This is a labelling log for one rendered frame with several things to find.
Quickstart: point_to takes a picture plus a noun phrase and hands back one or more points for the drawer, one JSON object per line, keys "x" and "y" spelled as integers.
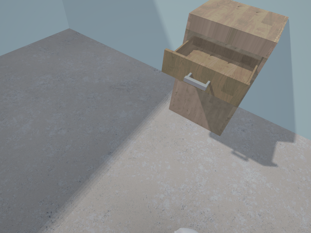
{"x": 228, "y": 71}

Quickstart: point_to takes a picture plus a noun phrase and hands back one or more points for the handle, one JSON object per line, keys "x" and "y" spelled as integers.
{"x": 195, "y": 83}

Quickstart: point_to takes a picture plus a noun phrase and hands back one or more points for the cabinet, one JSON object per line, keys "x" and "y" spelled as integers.
{"x": 237, "y": 26}

